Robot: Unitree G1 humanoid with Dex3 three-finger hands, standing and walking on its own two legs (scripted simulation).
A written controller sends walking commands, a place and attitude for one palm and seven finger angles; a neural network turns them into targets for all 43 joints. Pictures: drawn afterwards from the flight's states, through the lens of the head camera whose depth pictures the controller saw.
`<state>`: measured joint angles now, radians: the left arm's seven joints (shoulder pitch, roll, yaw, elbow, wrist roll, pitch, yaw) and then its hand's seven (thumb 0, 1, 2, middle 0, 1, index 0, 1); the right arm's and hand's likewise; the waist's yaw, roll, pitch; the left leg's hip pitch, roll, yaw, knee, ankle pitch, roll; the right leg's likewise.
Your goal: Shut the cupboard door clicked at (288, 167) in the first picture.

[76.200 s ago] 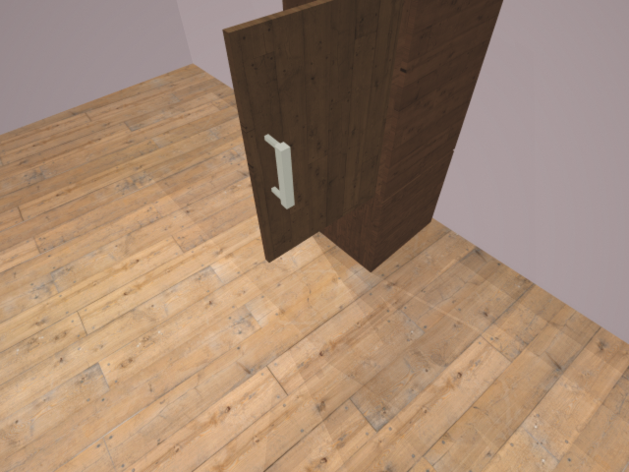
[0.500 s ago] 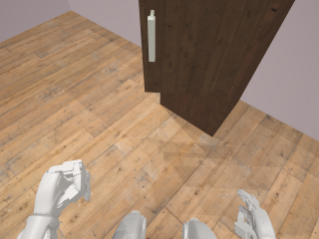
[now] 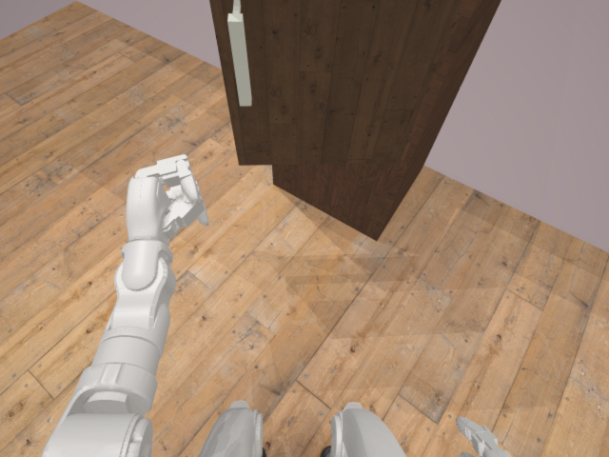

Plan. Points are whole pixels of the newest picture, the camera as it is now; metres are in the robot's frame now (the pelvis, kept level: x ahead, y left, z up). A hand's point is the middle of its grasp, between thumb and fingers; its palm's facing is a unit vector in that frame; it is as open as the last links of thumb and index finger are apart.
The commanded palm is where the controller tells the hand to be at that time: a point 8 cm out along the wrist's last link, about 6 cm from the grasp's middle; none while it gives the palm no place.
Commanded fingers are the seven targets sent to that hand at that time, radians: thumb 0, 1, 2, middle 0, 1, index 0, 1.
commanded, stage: bring the fist close to the handle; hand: left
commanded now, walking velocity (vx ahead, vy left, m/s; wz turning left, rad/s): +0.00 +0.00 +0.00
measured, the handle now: (241, 56) +0.73 +0.10 +0.07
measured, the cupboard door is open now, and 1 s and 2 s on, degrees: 36 36 36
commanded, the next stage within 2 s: push the door shut along its arc in 0.86 s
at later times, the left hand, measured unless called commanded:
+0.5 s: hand (273, 111) +0.60 +0.04 +0.06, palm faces +0.04 -1.00 +0.01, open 3.1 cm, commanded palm +0.58 +0.09 +0.05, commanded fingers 0.00 0.90 0.90 -1.30 -1.50 -1.30 -1.50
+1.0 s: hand (272, 102) +0.61 +0.04 +0.07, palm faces +0.01 -1.00 -0.02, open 3.1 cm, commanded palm +0.59 +0.08 +0.05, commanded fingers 0.00 0.90 0.90 -1.30 -1.50 -1.30 -1.50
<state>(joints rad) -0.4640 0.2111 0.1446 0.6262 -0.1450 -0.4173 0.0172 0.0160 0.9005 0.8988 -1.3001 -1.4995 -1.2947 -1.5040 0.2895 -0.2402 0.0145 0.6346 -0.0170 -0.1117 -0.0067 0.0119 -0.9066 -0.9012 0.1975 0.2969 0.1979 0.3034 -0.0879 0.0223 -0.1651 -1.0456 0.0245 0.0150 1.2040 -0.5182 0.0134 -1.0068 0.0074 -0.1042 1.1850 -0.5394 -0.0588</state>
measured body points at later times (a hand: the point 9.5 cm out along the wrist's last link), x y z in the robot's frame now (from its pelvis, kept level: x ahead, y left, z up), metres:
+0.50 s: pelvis +0.00 +0.01 -0.02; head +0.18 +0.01 +0.39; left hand +0.59 +0.09 +0.06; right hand -0.08 -0.24 -0.13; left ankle +0.03 +0.11 -0.64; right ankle +0.01 -0.09 -0.64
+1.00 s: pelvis +0.02 +0.00 -0.01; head +0.20 +0.02 +0.40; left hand +0.60 +0.10 +0.07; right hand -0.06 -0.24 -0.11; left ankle +0.03 +0.11 -0.64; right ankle +0.01 -0.09 -0.64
